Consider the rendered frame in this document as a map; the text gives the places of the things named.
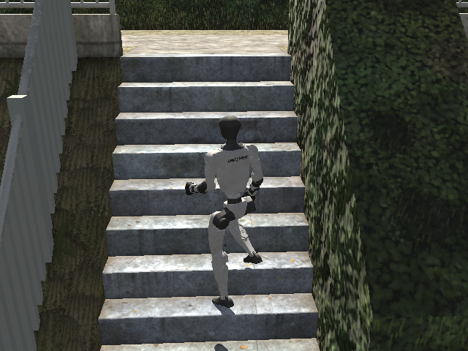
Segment stairs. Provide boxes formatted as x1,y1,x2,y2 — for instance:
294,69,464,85
98,56,320,351

